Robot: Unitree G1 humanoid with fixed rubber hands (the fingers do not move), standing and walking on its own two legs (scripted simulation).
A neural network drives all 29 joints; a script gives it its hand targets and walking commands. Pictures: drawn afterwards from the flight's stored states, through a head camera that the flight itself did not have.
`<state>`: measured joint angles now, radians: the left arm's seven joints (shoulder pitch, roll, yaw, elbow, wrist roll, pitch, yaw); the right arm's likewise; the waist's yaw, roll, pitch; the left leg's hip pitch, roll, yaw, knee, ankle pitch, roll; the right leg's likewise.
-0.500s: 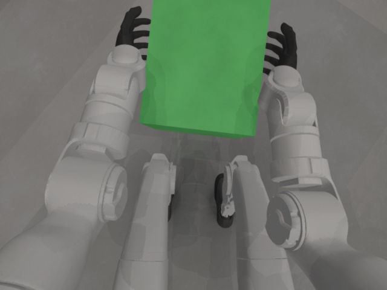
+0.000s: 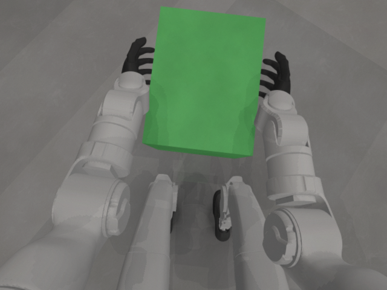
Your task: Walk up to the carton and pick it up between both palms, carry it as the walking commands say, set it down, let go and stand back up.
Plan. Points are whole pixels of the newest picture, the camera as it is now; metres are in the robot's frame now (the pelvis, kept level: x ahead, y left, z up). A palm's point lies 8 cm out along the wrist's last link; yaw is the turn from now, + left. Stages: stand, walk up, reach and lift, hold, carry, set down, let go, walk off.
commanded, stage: reach and lift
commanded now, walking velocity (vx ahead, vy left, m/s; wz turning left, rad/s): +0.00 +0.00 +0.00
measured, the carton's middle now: (203, 94) +0.49 -0.01 -0.10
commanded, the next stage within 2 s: none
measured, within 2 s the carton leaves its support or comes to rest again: neither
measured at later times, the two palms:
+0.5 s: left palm (103, 50) +0.47 +0.14 +0.09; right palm (299, 66) +0.45 -0.13 +0.09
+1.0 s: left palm (89, 32) +0.45 +0.13 +0.16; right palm (343, 48) +0.43 -0.14 +0.16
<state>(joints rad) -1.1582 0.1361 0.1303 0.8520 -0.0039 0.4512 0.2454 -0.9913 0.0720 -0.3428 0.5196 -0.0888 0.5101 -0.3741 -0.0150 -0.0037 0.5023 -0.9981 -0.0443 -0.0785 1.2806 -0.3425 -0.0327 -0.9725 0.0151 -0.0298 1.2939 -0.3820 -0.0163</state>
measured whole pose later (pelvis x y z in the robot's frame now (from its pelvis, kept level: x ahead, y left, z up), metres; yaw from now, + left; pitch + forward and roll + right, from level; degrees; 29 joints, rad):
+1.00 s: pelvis +0.11 +0.00 +0.12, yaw +1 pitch +3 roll -1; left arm -0.54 -0.09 0.17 0.77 0.16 0.57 0.23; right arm -0.43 0.21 -0.40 0.54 -0.25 0.58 -0.21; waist -0.02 0.00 -0.15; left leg -0.43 -0.03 -0.10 0.61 -0.23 -0.01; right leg -0.39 0.02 -0.02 0.61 -0.26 -0.01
